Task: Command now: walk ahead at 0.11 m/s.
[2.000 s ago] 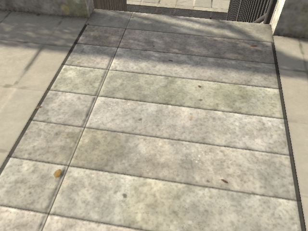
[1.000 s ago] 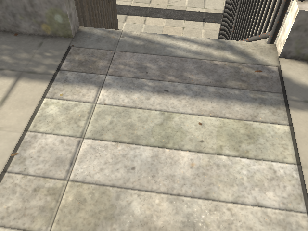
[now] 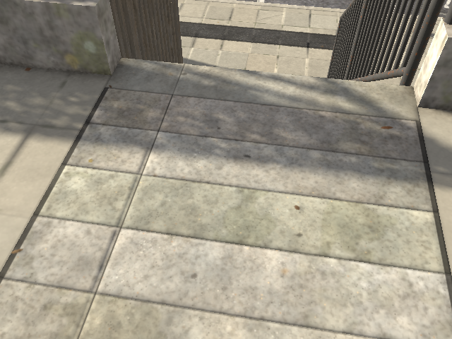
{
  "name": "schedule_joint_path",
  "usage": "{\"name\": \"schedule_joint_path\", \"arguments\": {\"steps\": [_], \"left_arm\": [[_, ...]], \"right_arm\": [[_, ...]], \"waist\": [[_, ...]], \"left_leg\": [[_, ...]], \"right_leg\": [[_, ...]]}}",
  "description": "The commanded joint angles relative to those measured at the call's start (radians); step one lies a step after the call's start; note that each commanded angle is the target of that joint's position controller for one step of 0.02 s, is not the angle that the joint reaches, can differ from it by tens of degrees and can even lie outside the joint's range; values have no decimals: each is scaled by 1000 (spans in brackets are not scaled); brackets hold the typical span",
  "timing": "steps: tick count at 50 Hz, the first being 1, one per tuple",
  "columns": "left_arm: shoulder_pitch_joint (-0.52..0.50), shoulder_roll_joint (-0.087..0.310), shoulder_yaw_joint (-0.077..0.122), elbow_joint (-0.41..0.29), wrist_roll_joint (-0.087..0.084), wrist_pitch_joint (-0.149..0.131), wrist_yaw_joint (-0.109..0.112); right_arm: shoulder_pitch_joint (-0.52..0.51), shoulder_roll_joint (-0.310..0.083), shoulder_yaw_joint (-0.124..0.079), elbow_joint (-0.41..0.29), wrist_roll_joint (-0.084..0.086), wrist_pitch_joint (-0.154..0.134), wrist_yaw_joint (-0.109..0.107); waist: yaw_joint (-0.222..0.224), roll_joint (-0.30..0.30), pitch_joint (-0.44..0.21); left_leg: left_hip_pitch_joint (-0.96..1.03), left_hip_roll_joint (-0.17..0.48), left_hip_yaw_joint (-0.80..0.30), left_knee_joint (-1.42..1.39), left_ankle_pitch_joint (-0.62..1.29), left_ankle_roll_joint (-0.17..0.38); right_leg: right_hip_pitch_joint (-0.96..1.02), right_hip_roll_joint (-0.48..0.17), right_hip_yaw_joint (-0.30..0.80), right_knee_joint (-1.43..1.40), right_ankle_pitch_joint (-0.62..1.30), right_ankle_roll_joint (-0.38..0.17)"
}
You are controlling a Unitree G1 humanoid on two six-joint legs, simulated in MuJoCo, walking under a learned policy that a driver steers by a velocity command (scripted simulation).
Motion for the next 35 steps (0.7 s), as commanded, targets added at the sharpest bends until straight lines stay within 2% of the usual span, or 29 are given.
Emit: {"name": "schedule_joint_path", "arguments": {"steps": [1,2,4,5,6,7,8,9,11,13,14,15,16,17,18,19,20,21,23,25,28,32,34,35], "left_arm": [[71,89,18,-8,-10,-4,6],[49,89,18,-23,-12,-12,7],[-2,42,7,-57,-18,-44,-4],[-25,47,8,-69,-19,-57,-13],[-42,67,15,-79,-22,-66,-20],[-39,73,18,-85,-26,-72,-25],[-31,75,19,-90,-31,-78,-28],[-32,85,22,-91,-34,-84,-30],[22,67,27,-59,-30,-92,-30],[172,66,39,11,-21,-83,-33],[264,84,48,31,-21,-80,-33],[394,169,65,41,-16,-80,-26],[439,243,69,40,-1,-96,-40],[338,190,48,19,3,-113,-44],[247,148,31,-12,0,-123,-50],[177,144,22,-37,-2,-124,-59],[143,137,16,-52,-3,-121,-63],[154,110,6,-51,1,-114,-63],[219,111,2,-37,8,-107,-53],[247,134,3,-39,11,-102,-40],[263,160,7,-51,8,-99,-28],[310,164,15,-35,-6,-96,-25],[307,171,22,-33,-10,-89,-24],[293,182,27,-36,-8,-85,-23]], "right_arm": [[75,-123,-29,-6,14,-2,-6],[91,-136,-34,-11,19,-9,-7],[166,-186,-53,-3,27,-33,-2],[171,-201,-61,-5,22,-43,0],[159,-195,-60,-17,10,-54,1],[141,-191,-59,-32,5,-65,5],[109,-188,-58,-48,14,-72,8],[78,-181,-57,-63,26,-74,10],[32,-196,-60,-77,38,-63,15],[52,-194,-60,-78,43,-52,17],[22,-163,-50,-92,38,-57,19],[-6,-84,-30,-116,18,-66,26],[-14,-56,-27,-151,32,-84,26],[-53,-98,-32,-166,47,-100,29],[-63,-120,-34,-172,50,-109,37],[-46,-126,-39,-158,37,-112,37],[-44,-144,-48,-152,23,-112,35],[-44,-147,-54,-147,20,-108,38],[-70,-117,-51,-150,17,-94,43],[-160,-98,-45,-187,13,-86,44],[-297,-79,-31,-237,19,-87,54],[-400,-92,-23,-280,28,-90,75],[-426,-103,-22,-301,29,-98,87],[-413,-116,-27,-305,29,-102,92]], "waist": [[-8,30,34],[-19,51,77],[-48,163,104],[-52,174,117],[-46,148,116],[-36,134,105],[-18,127,96],[-5,115,84],[42,101,50],[86,68,11],[125,3,-1],[157,-245,-53],[145,-352,-44],[98,-193,41],[64,-113,75],[33,-68,67],[16,-54,65],[12,-61,57],[23,-80,47],[38,-69,62],[64,-75,82],[79,-81,118],[67,-84,117],[48,-91,97]], "left_leg": [[-41,45,-78,-122,-359,71],[-62,92,-147,-164,-492,102],[-2,268,-407,-303,-614,196],[-20,346,-524,-355,-590,242],[-19,376,-562,-374,-536,259],[-1,386,-560,-376,-487,257],[11,375,-521,-369,-432,233],[7,333,-433,-361,-353,194],[-97,217,-241,-302,-233,140],[-228,149,-155,-180,-235,123],[-313,110,-106,-26,-160,93],[-439,29,23,375,-138,29],[-650,-34,-34,613,-273,37],[-747,49,-107,753,-211,62],[-780,89,-118,774,-86,80],[-735,117,-105,735,5,79],[-686,137,-100,663,64,71],[-633,144,-85,615,100,59],[-607,133,-44,549,156,33],[-617,124,-28,432,215,16],[-538,90,2,220,321,8],[-512,74,9,90,343,28],[-501,68,10,48,303,52],[-458,54,20,31,269,67]], "right_leg": [[-97,21,-19,-24,-269,-51],[-167,18,-17,13,-340,-63],[-293,23,-58,199,-219,-61],[-315,-9,-31,298,-161,-71],[-354,-35,1,392,-196,-81],[-392,-59,26,451,-241,-90],[-400,-84,42,413,-246,-98],[-352,-88,29,310,-226,-99],[-109,-20,-72,82,-90,-86],[136,47,-126,5,25,-56],[239,-13,-28,-45,-9,-73],[340,-243,310,-203,-107,-144],[364,-412,712,-352,-312,-289],[297,-429,722,-357,-409,-295],[264,-384,600,-349,-351,-252],[221,-330,476,-355,-209,-213],[186,-294,380,-363,-72,-184],[163,-259,297,-369,34,-163],[163,-219,196,-369,216,-161],[156,-210,150,-377,308,-166],[119,-194,97,-409,313,-159],[199,-229,69,-408,327,-162],[269,-253,56,-367,412,-155],[297,-260,45,-325,522,-147]]}}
